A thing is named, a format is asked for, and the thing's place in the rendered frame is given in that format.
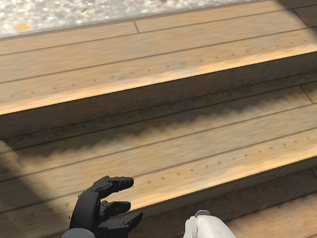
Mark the robot right thigh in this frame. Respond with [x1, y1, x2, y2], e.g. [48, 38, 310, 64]
[185, 215, 237, 238]

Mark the robot right shin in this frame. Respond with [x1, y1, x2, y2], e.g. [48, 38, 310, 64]
[183, 210, 210, 238]

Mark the left robot hand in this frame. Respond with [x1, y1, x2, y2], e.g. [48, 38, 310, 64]
[68, 176, 143, 238]

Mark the left robot forearm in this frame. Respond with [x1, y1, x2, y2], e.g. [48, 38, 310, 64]
[61, 228, 95, 238]

